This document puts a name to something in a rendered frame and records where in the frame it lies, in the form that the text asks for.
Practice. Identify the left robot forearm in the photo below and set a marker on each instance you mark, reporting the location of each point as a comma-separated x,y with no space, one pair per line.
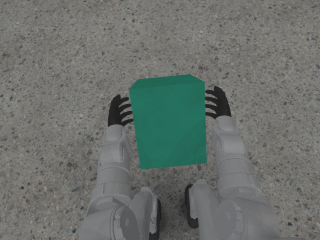
113,170

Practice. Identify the carton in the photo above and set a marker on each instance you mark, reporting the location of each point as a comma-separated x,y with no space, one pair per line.
169,115

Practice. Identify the right robot upper arm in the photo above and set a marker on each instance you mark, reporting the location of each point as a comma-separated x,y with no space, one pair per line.
243,219

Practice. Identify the robot left hand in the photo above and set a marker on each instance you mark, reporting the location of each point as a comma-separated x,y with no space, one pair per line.
114,116

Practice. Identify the robot right hand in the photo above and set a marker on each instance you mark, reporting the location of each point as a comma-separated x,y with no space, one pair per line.
222,108

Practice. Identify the left robot thigh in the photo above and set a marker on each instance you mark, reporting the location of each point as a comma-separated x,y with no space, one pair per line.
144,206

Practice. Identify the right robot forearm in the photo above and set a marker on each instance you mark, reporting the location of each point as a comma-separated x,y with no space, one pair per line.
236,178

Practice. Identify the robot right foot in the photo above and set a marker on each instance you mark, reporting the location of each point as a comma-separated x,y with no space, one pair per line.
192,222

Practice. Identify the left robot upper arm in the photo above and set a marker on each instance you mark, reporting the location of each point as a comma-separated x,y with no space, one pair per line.
115,223

